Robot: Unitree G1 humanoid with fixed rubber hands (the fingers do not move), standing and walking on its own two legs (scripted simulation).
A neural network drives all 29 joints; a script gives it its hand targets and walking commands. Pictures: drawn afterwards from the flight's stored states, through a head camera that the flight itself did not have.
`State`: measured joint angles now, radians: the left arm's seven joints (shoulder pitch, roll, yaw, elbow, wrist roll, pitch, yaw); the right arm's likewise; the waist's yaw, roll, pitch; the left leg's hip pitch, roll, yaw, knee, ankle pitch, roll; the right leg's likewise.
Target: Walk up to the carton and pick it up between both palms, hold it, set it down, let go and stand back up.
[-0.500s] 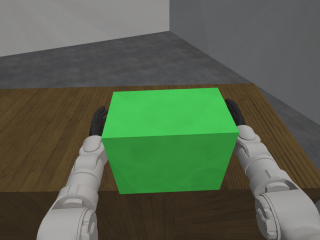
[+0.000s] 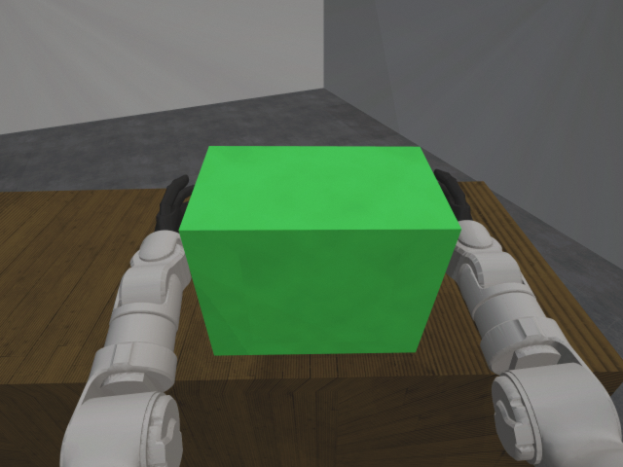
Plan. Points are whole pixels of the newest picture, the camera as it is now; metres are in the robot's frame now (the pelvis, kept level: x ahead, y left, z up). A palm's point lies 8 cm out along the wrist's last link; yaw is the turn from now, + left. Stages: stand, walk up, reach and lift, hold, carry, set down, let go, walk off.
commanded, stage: reach and lift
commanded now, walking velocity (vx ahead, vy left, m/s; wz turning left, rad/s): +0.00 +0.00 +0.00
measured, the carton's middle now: (315, 252) +0.38 +0.01 +0.15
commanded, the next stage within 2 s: hold in 1.52 s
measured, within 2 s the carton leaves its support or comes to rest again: neither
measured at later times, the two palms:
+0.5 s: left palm (161, 240) +0.36 +0.21 +0.19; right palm (455, 225) +0.38 -0.17 +0.20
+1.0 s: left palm (173, 233) +0.37 +0.19 +0.20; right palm (463, 222) +0.38 -0.18 +0.20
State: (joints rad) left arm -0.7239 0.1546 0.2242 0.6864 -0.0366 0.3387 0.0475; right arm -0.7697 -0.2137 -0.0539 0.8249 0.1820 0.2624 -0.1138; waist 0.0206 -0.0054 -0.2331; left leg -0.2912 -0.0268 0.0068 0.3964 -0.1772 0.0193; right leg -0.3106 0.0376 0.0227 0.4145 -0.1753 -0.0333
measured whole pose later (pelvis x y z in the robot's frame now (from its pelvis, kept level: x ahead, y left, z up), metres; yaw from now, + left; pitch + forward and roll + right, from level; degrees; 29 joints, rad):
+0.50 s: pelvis -0.01 +0.00 +0.00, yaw +0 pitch -1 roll +0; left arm -0.73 0.12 0.32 0.49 0.13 0.66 -0.05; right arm -0.80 -0.22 -0.06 0.70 0.21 0.52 -0.13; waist 0.00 -0.01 -0.14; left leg -0.21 -0.03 0.01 0.39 -0.18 0.02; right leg -0.22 0.04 0.02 0.39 -0.16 -0.03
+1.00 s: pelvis -0.01 +0.00 +0.00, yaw +0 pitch -2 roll +0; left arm -0.79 0.13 0.35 0.52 0.15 0.70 -0.06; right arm -0.82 -0.22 -0.07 0.69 0.20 0.52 -0.13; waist -0.02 0.00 -0.10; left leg -0.19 -0.03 0.01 0.39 -0.18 0.02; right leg -0.20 0.04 0.02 0.39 -0.17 -0.03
